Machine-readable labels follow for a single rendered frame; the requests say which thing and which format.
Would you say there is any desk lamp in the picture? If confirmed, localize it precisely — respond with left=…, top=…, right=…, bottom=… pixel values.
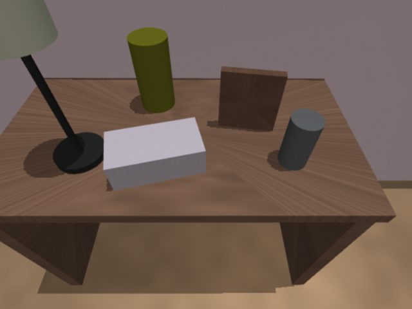
left=0, top=0, right=104, bottom=174

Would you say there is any desk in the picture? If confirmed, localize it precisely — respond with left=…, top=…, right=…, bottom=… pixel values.
left=0, top=78, right=397, bottom=285

